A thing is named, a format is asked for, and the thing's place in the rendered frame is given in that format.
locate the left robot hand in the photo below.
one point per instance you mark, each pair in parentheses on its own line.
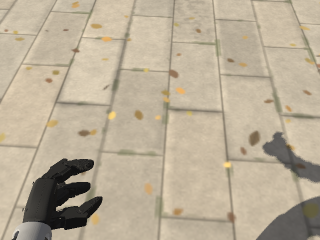
(51,191)

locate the left robot forearm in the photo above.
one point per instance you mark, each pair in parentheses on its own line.
(32,230)

